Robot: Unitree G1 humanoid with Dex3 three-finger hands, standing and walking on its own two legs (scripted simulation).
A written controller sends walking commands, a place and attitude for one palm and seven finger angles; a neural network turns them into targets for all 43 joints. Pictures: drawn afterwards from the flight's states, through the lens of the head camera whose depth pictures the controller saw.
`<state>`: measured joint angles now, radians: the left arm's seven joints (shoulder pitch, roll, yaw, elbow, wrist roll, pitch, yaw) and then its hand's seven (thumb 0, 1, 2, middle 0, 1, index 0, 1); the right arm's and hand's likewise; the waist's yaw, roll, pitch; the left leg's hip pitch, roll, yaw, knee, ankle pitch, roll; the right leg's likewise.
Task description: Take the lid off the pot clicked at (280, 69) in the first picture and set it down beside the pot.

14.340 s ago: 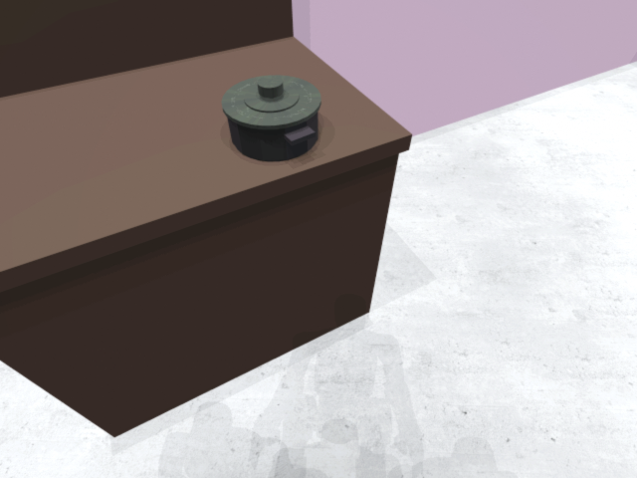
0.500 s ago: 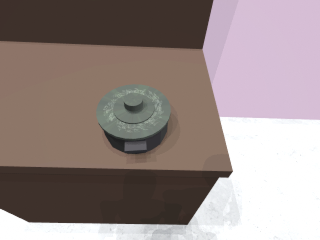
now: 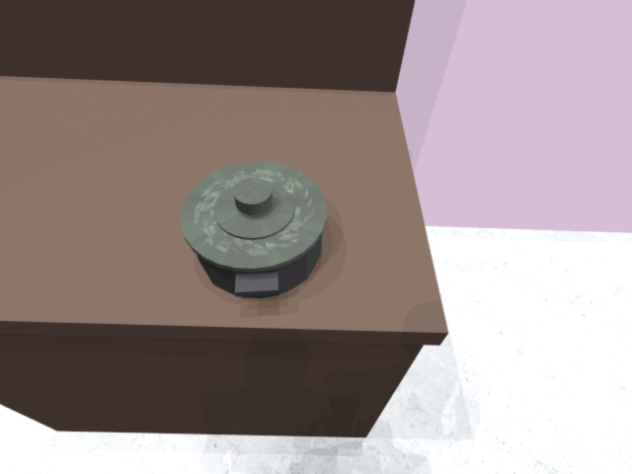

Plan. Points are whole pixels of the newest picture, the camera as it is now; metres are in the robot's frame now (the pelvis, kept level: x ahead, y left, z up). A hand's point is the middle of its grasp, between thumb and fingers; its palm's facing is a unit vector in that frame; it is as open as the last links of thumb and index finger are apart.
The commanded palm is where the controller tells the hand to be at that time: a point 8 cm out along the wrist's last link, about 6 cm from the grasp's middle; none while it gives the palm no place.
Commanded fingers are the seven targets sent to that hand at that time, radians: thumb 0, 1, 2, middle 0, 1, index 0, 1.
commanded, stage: look again from close up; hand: left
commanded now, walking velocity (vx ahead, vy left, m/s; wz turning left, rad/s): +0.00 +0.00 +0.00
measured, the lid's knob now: (253, 196) +0.42 +0.12 +0.12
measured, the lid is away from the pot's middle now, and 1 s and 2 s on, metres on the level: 0.00 0.00 0.00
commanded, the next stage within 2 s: lift the closed hand beside the body in 0.52 s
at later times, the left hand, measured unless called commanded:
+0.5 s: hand out of the picture +0.00 +0.16 -0.18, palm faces +0.01 -0.98 -0.18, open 7.3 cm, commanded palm none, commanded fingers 0.00 0.90 0.90 -0.20 -0.30 -0.20 -0.30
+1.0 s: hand out of the picture +0.11 +0.18 -0.02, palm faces +0.20 -0.94 -0.26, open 4.7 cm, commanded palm +0.07 +0.24 +0.01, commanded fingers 0.00 0.90 0.90 -1.08 -1.26 -1.08 -1.26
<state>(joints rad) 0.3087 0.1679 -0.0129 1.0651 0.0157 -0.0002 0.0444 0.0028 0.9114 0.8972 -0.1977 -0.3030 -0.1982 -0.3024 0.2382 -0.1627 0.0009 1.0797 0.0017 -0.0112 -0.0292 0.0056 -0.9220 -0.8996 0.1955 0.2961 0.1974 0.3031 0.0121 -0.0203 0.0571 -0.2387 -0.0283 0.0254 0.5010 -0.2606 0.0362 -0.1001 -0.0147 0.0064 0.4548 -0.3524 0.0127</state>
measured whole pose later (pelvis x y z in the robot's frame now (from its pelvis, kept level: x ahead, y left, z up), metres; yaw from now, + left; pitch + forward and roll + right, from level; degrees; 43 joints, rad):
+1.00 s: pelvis -0.03 -0.02 +0.00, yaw +1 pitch -1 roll +0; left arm 0.56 0.20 0.05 0.05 -0.01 -0.02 0.05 0.01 0.91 0.90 -0.67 -0.82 -0.67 -0.82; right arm 0.12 -0.22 -0.02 0.56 0.02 -0.11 -0.06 0.01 -0.91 -0.90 0.20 0.30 0.20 0.30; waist 0.03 0.03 -0.04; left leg -0.25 -0.01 -0.01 0.48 -0.20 0.01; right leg -0.12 0.01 -0.03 0.45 -0.31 -0.01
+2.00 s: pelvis -0.02 -0.01 +0.00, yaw +1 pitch -4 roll +0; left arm 0.63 0.31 0.23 -0.46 -0.04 -0.08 0.08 0.01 0.90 0.90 -1.30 -1.50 -1.30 -1.50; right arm 0.17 -0.20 0.02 0.59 0.01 -0.14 -0.07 0.01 -0.91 -0.90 0.20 0.30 0.20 0.30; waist 0.08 0.05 0.01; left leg -0.18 -0.01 0.00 0.47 -0.22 0.02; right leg -0.04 0.01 -0.01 0.42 -0.31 -0.01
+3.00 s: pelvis -0.08 +0.00 +0.00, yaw +2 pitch -4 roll -1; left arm -0.04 0.70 0.06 -0.23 0.71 0.09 -0.34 0.00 -0.04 1.46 -0.99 -0.42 -0.99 -0.42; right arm 0.08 -0.28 0.03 0.58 0.05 0.07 -0.01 0.01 -0.91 -0.90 0.20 0.30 0.20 0.30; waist 0.07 0.14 0.04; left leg -0.27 -0.02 -0.02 0.45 -0.12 0.03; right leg -0.14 -0.01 -0.04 0.45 -0.25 0.01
